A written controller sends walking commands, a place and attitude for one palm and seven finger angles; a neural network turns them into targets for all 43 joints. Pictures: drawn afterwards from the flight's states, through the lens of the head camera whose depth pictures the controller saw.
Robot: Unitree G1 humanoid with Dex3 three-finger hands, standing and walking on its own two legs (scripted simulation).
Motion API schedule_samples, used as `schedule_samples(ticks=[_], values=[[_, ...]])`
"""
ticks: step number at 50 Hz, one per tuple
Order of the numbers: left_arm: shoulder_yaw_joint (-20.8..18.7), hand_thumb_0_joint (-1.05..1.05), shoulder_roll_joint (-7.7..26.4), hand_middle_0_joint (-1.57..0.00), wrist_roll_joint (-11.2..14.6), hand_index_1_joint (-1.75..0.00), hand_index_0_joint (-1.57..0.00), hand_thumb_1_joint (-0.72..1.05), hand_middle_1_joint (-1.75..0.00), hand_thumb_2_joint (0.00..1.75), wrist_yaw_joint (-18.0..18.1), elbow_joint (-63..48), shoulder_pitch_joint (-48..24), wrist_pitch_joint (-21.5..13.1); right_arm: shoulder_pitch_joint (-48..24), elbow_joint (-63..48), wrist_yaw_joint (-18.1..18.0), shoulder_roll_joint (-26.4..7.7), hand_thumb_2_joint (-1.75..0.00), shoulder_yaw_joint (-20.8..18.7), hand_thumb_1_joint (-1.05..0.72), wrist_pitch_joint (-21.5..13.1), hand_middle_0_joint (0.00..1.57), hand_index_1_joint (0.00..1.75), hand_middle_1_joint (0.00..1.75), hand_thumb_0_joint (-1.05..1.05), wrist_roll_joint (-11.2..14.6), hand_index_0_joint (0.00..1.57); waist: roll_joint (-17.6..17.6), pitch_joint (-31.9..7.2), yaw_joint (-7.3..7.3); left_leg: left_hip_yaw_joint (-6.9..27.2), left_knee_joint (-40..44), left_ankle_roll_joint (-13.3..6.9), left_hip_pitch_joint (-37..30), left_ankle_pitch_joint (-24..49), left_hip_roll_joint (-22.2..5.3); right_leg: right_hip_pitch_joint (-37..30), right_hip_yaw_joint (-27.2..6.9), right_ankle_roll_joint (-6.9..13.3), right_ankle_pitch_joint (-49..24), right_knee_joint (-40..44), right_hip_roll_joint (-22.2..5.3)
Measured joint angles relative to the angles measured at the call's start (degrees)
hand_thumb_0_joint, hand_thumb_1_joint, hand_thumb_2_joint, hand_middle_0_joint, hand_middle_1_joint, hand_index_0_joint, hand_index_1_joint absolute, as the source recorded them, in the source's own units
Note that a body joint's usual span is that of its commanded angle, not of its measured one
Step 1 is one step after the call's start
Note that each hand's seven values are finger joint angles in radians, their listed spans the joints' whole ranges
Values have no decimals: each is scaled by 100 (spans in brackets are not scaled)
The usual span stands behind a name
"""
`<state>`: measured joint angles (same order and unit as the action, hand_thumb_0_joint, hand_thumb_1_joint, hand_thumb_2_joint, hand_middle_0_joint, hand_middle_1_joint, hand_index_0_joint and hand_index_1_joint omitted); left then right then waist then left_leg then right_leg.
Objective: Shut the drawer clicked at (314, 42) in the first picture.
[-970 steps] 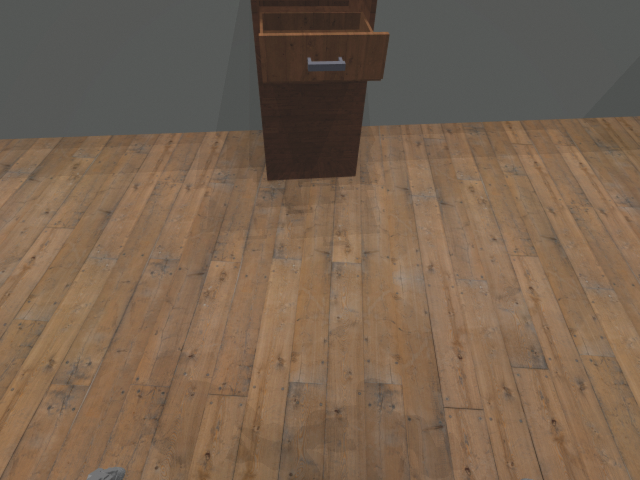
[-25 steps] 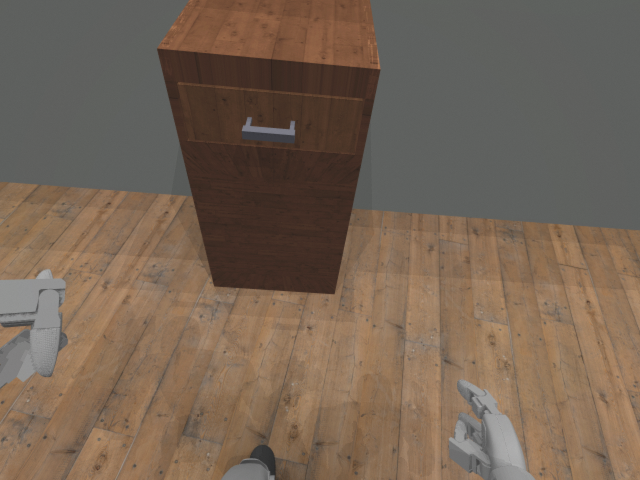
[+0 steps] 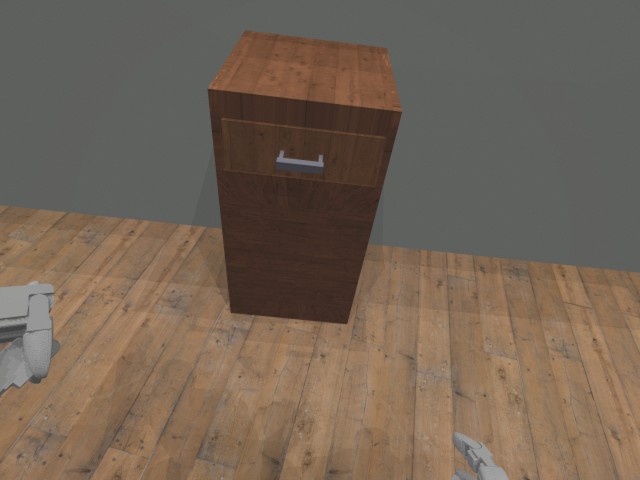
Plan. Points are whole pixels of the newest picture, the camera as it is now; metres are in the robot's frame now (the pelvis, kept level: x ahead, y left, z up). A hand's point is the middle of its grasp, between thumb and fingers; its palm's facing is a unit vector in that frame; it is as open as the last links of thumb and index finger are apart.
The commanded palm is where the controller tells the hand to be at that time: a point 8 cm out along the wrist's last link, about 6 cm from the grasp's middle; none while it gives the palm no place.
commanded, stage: stop stepping back and stand still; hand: left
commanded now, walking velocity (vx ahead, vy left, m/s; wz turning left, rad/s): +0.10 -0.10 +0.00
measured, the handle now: (300, 161) +0.84 +0.11 -0.05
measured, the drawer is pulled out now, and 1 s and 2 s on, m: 0.00 0.00 0.00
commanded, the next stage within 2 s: let the arm hang, fingers relaxed in 0.32 s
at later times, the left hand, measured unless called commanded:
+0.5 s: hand (90, 374) +0.20 +0.27 +0.07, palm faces +0.32 -0.82 -0.47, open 3.2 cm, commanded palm none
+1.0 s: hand out of the picture -0.06 +0.19 -0.16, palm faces +0.09 -0.97 -0.24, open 5.3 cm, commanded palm none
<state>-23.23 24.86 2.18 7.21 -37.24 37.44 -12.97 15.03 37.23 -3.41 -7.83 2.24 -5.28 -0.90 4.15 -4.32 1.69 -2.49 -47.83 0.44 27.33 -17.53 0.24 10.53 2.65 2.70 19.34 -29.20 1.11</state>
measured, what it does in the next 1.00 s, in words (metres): steps on the spot: left foot, then right foot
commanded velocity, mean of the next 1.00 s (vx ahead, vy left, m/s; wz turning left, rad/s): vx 0.01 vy -0.02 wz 0.00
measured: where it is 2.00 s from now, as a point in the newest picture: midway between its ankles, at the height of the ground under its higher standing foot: outside the picture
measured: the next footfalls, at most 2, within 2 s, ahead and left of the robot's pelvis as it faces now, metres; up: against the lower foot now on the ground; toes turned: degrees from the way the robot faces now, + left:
left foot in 0.06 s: +0.05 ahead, +0.12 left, +0.00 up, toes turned +4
right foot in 0.30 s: +0.05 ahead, -0.10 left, +0.00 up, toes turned -2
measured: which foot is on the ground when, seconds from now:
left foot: up 0.00-0.04, down 0.06-1.00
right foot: down 0.00-0.06, up 0.08-0.28, down 0.30-1.00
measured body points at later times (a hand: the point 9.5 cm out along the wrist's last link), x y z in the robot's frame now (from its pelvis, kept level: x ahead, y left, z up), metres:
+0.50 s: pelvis +0.00 +0.01 -0.01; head +0.00 -0.01 +0.44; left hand +0.17 +0.31 +0.10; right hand +0.15 -0.25 -0.12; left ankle +0.01 +0.11 -0.73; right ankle +0.01 -0.09 -0.73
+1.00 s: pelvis -0.01 +0.00 +0.01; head +0.01 +0.00 +0.46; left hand -0.06 +0.24 -0.15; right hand +0.00 -0.23 -0.15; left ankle +0.01 +0.12 -0.73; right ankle +0.01 -0.09 -0.73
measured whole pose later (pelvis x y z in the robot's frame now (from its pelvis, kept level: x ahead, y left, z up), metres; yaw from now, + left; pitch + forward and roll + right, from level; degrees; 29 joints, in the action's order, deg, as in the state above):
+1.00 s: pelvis -0.01 +0.00 +0.01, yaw +4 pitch -2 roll -1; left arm -0.9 11.6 -0.6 0.9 66.1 17.3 0.5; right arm 15.6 63.8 -1.6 -9.6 -0.2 1.2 -0.8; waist -1.2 4.8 0.5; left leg -0.1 -24.9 -0.3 12.8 -10.3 -0.5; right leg 10.0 6.6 2.3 11.5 -23.1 0.4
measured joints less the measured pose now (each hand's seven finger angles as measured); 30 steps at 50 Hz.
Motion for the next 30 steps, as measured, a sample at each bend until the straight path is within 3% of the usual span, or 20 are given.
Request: schedule_samples(ticks=[3, 5, 8, 13, 16, 19, 21, 23, 26, 28, 30], values=[[89, 1, -301, -142, -39, -160, -141, 89, -160, 89, 161, 483, -552, 146, 41, -46, -123, -252, -89, -19, -90, -174, 20, 30, 30, 1, 51, 21, -258, 27, -65, 166, 1420, -215, -826, 33, -223, 219, 186, -182, 169, -420, -40], [106, 1, -415, -141, -41, -160, -141, 89, -160, 89, 196, 742, -891, 257, -172, 39, -143, -232, -89, -40, -90, -211, 20, 30, 30, 1, 61, 21, -112, 308, -83, 87, 1338, -215, -815, 182, -46, 438, -43, -274, 399, -924, -147], [114, 1, -383, -141, -36, -160, -141, 89, -160, 90, 127, 622, -824, 375, -324, -10, -37, -81, -89, -14, -90, -360, 20, 30, 30, 1, -14, 21, 8, 570, -230, 52, 1704, -168, -995, 490, 21, 840, -256, -300, 625, -1651, -56], [131, 1, -54, -141, -50, -160, -140, 90, -160, 90, 65, -106, 91, 204, -191, -331, 117, 7, -89, 65, -90, -430, 20, 30, 30, 1, -15, 21, -94, 650, -325, 82, 2005, -60, -1106, 662, -180, 705, 44, -290, 284, -710, -11], [-4, 1, 140, -141, -79, -160, -140, 89, -160, 89, 86, -80, 287, 83, -134, -396, 65, -83, -89, 16, -90, -287, 20, 30, 30, 1, -29, 21, -230, 608, -268, 112, 1519, -29, -855, 265, -246, 475, 102, -100, -273, -57, 25], [11, 1, 21, -141, -55, -160, -140, 89, -160, 89, 100, 225, 59, 91, -169, -160, 22, -275, -89, -116, -90, -144, 20, 30, 30, 1, 12, 21, -400, 616, -202, 193, 791, -41, -636, -201, -219, 463, 157, 9, -509, -126, 65], [44, 1, -156, -141, -44, -160, -141, 89, -160, 89, 133, 391, -64, 111, -134, -31, -2, -396, -89, -179, -90, -83, 20, 30, 30, 1, 55, 21, -430, 593, -205, 145, 894, -70, -743, -155, -185, 393, 174, -10, -376, -159, 36], [408, 0, -256, -141, -227, -160, -140, 89, -159, 89, -109, 1316, -604, 128, -88, 234, 209, -637, -89, -345, -90, -168, 20, 30, 30, 1, 67, 21, -590, 436, -204, 161, 953, -123, -703, 474, -159, 573, 315, -67, -188, -489, -49], [1083, 0, -599, -138, -355, -158, -138, 90, -157, 90, -431, 3673, -1613, 879, -247, 652, 312, -906, -89, -431, -90, 199, 20, 30, 30, 1, 14, 20, -706, 263, -180, 164, 785, -175, -598, -122, 15, 875, 328, -132, 78, -1053, -246], [1407, 0, -863, -135, -397, -154, -134, 91, -154, 90, -535, 5294, -2090, 1322, -367, 844, 304, -908, -89, -388, -91, 368, 20, 30, 30, 1, -42, 20, -684, 301, -227, 157, 763, -166, -614, -157, 67, 888, 313, -136, 152, -1163, -299], [1735, 0, -1073, -129, -422, -150, -129, 91, -149, 90, -612, 6599, -2311, 1556, -443, 982, 299, -808, -89, -328, -91, 464, 20, 30, 30, 1, -64, 20, -597, 411, -293, 163, 881, -131, -720, -69, 58, 796, 317, -105, 160, -1080, -284]])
